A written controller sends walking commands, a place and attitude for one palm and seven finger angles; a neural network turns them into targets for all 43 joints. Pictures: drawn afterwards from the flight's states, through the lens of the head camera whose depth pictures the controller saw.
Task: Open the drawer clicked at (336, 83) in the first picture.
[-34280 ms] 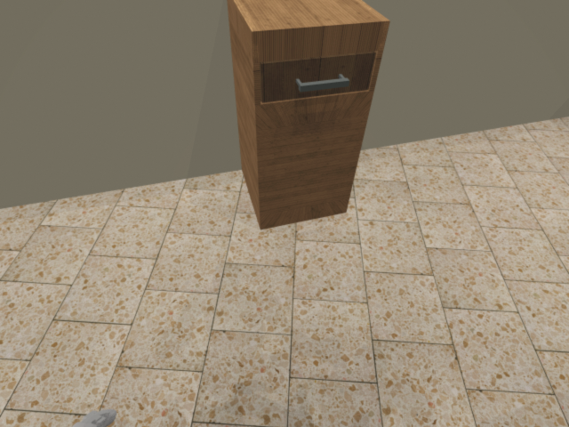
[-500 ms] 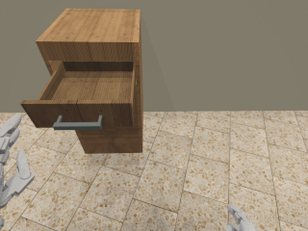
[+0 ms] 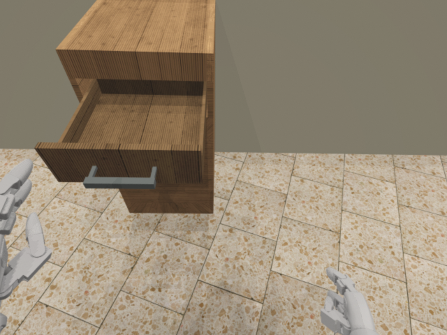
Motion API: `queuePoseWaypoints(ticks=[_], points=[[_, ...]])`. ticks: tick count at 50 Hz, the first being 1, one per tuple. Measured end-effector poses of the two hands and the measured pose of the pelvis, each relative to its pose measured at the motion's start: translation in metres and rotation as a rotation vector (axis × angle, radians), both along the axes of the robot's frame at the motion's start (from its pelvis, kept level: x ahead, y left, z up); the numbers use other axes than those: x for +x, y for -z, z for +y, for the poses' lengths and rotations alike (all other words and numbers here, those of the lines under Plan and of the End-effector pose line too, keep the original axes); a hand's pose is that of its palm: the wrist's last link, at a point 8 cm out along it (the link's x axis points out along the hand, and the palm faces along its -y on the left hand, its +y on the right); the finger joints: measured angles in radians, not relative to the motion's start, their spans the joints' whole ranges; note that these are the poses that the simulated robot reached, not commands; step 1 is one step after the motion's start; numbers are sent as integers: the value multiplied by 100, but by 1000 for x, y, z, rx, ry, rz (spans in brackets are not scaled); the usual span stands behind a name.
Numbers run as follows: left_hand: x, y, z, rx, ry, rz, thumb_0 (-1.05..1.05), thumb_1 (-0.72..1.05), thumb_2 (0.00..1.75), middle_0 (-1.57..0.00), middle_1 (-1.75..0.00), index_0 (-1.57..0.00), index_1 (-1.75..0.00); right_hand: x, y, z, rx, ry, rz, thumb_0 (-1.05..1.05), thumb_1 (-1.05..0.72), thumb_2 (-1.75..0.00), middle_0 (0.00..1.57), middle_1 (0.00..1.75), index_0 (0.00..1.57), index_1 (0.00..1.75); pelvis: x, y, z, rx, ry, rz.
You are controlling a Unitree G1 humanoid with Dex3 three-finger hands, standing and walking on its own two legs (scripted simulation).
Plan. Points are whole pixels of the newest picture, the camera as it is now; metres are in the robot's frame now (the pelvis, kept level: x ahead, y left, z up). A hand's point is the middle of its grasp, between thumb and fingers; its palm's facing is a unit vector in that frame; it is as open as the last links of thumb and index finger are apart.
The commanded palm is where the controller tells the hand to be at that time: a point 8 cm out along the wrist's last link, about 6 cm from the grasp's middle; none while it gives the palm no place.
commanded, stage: stop stepping back and stand still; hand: left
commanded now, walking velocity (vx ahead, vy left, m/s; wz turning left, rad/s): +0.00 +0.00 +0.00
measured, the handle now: (122, 176) +0.47 +0.28 -0.06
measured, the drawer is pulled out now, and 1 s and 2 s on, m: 0.29 0.29 0.29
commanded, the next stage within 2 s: let the arm hang, fingers relaxed in 0.32 s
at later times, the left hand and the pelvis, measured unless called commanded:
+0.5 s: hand (56, 271) +0.20 +0.27 +0.06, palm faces +0.21 -0.85 -0.48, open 7.4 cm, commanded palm none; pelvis -0.01 +0.02 +0.00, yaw +1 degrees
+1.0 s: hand out of the picture -0.04 +0.19 -0.17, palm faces +0.01 -0.97 -0.25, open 7.3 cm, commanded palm none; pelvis -0.02 -0.01 +0.00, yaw +0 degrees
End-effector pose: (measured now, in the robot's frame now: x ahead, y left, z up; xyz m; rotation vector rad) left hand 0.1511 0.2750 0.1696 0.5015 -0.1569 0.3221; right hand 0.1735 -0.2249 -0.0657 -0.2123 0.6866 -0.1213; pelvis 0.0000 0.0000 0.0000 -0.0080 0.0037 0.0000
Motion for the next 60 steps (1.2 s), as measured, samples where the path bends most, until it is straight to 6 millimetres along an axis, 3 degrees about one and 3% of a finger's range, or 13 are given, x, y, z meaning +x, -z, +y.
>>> queuePoseWaypoints(ticks=[8, 21, 22, 24, 26, 28, 30, 32, 36, 41, 47, 52, 60], points=[[4, 3, 11, -10, -11, 31, 2, 89, 90, -21, -30, -21, -30, 8, -2, 14, 11, -8, 3, 1, -91, -90, 20, 30, 20, 30, 3, -2, 9, -3, 1, 5], [0, 4, 21, -16, -1, 39, 2, 89, 90, -21, -30, -21, -30, -12, 2, 16, -9, 17, 50, 1, -90, -90, 20, 30, 20, 30, -3, -3, 18, -5, 1, 6], [2, 11, 22, -7, 10, 52, 1, 89, 90, -21, -30, -21, -30, -13, 5, 15, 2, 7, 43, 1, -90, -90, 20, 30, 20, 30, -4, -2, 20, -5, -5, 11], [11, 54, 29, -24, 7, 201, 1, 89, 90, -20, -30, -21, -30, -18, 20, 12, 13, -29, 78, 1, -90, -90, 20, 30, 20, 30, -9, 2, 22, 3, -15, 20], [13, 114, 34, -98, -39, 433, 0, 90, 90, -20, -30, -21, -30, -27, 36, 6, 20, -33, 136, 1, -90, -90, 20, 30, 20, 30, -14, 6, 24, 12, -13, 24], [2, 174, 30, -178, -82, 678, 0, 90, 90, -20, -30, -20, -30, -41, 49, 1, 27, -13, 188, 1, -90, -90, 20, 30, 20, 30, -17, 9, 23, 23, -4, 18], [-21, 224, 14, -250, -99, 899, 1, 90, 90, -19, -30, -20, -30, -60, 58, -4, 28, 15, 244, 1, -91, -90, 20, 30, 20, 30, -19, 10, 20, 25, 4, 8], [-50, 262, -7, -318, -94, 1074, 1, 91, 90, -19, -30, -20, -30, -83, 62, -9, 24, 43, 313, 1, -91, -90, 20, 30, 20, 30, -21, 10, 15, 24, 8, -2], [-108, 306, -48, -455, -102, 1304, 1, 92, 90, -20, -30, -20, -30, -135, 66, -17, 1, 85, 485, 1, -91, -90, 20, 30, 20, 30, -23, 8, 6, 20, 2, -17], [-152, 315, -46, -493, -198, 1407, 0, 98, 90, -20, -30, -21, -30, -190, 68, -19, -2, 110, 678, 1, -91, -90, 20, 30, 20, 30, -26, 3, -4, 9, -7, -21], [-185, 308, -41, -478, -273, 1494, 0, 94, 90, -20, -30, -21, -30, -223, 76, -11, 48, 141, 764, 1, -91, -90, 20, 30, 20, 30, -25, 0, -6, 4, -3, -28], [-192, 303, -40, -463, -305, 1510, 0, 92, 90, -20, -30, -20, -30, -232, 83, 1, 97, 148, 773, 0, -91, -90, 20, 30, 20, 30, -24, -1, -8, 6, 5, -32], [-178, 304, -53, -475, -282, 1473, 1, 91, 90, -20, -30, -20, -30, -231, 87, 15, 141, 151, 759, 0, -91, -90, 20, 30, 20, 30, -23, -2, -10, 9, 12, -38]])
